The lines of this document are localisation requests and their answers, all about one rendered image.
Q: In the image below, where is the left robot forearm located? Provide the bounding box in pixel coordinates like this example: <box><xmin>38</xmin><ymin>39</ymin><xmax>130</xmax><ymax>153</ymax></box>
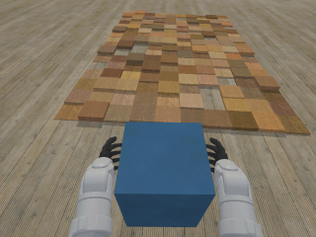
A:
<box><xmin>68</xmin><ymin>157</ymin><xmax>115</xmax><ymax>237</ymax></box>

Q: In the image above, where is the carton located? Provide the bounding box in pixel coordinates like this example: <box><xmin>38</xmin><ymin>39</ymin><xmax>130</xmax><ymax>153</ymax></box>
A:
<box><xmin>114</xmin><ymin>121</ymin><xmax>216</xmax><ymax>227</ymax></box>

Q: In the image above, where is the right robot hand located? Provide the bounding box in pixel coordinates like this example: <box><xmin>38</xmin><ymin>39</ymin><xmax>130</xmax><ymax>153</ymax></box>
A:
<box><xmin>205</xmin><ymin>137</ymin><xmax>228</xmax><ymax>173</ymax></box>

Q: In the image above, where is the right robot forearm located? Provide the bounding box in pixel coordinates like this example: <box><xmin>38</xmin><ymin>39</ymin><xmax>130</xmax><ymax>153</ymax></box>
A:
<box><xmin>214</xmin><ymin>159</ymin><xmax>264</xmax><ymax>237</ymax></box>

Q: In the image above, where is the left robot hand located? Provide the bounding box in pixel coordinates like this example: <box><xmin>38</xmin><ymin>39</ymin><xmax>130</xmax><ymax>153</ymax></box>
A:
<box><xmin>99</xmin><ymin>136</ymin><xmax>122</xmax><ymax>170</ymax></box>

